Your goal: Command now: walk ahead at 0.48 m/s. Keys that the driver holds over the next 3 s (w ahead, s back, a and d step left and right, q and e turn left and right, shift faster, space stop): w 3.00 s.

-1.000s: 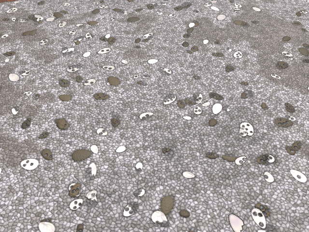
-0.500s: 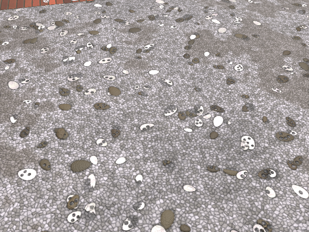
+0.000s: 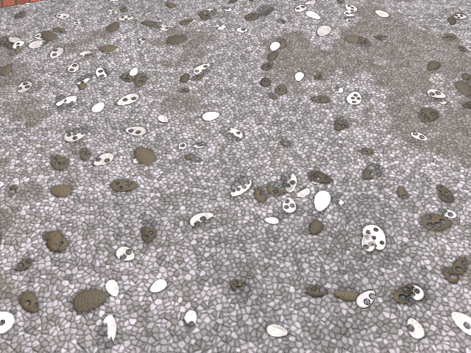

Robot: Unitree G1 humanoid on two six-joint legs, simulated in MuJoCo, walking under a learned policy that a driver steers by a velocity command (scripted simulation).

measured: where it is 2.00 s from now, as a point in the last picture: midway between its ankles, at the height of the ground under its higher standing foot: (233, 161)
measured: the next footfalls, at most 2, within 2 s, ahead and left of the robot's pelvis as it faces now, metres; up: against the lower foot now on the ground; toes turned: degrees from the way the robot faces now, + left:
left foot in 0.46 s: +0.44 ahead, +0.14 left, +0.00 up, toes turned +2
right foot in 1.00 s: +0.74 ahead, -0.10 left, +0.00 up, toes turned -2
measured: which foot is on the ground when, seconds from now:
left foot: up 0.00-0.44, down 0.46-1.00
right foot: down 0.00-0.46, up 0.48-0.98, down 1.00-1.00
